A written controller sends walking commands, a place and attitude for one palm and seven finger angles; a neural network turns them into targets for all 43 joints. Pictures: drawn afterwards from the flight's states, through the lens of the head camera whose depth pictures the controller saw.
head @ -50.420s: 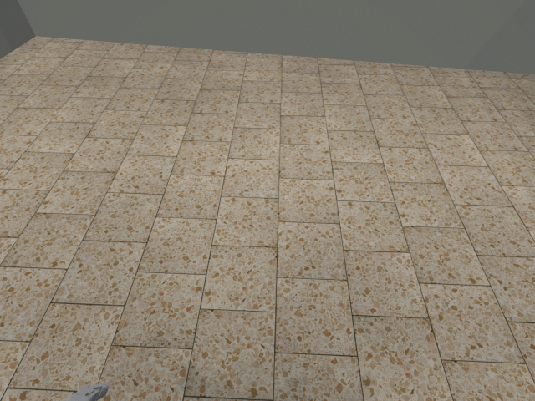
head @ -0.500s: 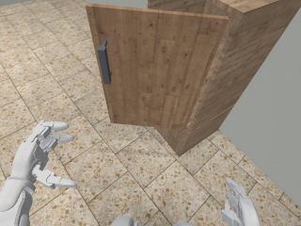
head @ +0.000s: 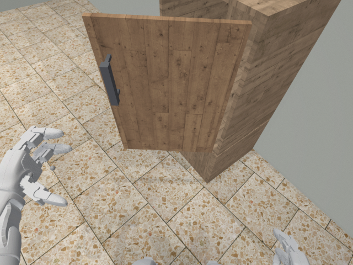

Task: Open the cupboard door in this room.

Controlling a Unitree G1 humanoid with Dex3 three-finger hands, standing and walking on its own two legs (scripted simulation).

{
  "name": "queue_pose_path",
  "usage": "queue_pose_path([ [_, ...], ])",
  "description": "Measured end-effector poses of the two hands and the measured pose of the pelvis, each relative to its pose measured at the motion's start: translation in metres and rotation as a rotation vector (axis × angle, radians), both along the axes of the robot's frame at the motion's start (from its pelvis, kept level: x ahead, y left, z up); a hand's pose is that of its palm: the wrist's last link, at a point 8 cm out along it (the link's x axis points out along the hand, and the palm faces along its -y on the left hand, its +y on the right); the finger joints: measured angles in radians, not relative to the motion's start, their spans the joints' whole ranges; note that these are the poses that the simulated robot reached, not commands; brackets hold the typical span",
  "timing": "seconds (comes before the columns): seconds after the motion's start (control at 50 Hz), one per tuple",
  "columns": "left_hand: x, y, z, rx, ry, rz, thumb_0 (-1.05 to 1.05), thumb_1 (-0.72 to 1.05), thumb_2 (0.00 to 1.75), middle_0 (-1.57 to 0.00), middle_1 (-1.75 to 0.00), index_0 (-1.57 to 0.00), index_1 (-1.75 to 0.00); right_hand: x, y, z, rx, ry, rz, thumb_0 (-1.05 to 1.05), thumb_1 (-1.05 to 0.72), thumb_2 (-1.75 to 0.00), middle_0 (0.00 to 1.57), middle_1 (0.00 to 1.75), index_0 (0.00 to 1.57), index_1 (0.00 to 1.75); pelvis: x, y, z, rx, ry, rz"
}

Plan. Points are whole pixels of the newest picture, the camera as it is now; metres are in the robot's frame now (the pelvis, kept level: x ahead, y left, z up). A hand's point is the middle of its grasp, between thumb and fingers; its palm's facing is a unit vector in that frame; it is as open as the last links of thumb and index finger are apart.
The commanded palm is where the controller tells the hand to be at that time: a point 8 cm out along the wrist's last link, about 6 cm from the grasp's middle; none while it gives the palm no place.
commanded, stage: raise the hand with hooked fingers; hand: left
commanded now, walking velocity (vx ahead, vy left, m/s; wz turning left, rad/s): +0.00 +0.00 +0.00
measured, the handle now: (112, 80) +0.59 +0.22 +0.05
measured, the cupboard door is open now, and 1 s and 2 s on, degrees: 51 51 51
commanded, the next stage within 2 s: move the hooked fingers beside the handle in 0.32 s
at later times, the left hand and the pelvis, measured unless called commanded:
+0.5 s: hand (60, 171) +0.29 +0.25 +0.07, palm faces +0.03 -1.00 -0.03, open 14.0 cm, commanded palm +0.27 +0.30 +0.07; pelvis +0.00 -0.02 +0.00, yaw +0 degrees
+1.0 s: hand (71, 139) +0.36 +0.26 +0.07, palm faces +0.01 -1.00 -0.02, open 14.0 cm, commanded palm +0.35 +0.31 +0.06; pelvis -0.01 -0.01 -0.01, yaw -1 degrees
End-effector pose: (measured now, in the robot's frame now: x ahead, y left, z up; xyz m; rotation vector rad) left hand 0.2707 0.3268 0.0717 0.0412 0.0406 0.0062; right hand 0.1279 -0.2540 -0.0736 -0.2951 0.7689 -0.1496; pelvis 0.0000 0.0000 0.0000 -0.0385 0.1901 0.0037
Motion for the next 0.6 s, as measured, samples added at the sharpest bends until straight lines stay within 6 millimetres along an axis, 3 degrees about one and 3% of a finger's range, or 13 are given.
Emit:
queue_pose_path([
  [0.46,-0.009,-0.018,-0.002,-0.008,-0.011,0.024,-0.02,-0.50,0.30,-0.30,-1.20,-0.30,-1.20,0.011,-0.004,-0.001,0.034,-0.032,0.014,0.02,-0.90,-0.90,0.21,0.30,0.21,0.30,-0.004,-0.016,0.000,0.012,-0.015,0.000],
  [0.6,0.004,-0.020,-0.002,-0.010,-0.021,0.023,-0.02,-0.50,0.30,-0.30,-1.20,-0.30,-1.20,0.009,-0.008,-0.005,0.018,-0.015,0.016,0.02,-0.90,-0.90,0.21,0.30,0.21,0.30,-0.006,-0.017,-0.002,0.012,-0.012,0.007],
])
